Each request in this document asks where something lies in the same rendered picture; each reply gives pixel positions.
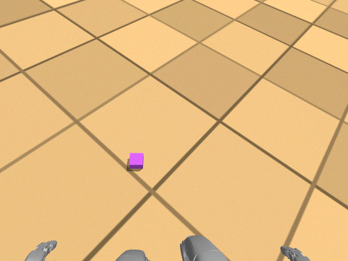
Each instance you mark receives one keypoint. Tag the small box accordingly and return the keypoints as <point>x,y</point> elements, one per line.
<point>136,160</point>

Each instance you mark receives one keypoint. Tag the right robot hand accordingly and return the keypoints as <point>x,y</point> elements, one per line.
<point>293,254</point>

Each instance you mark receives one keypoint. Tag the left robot hand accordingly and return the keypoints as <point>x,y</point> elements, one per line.
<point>41,251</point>

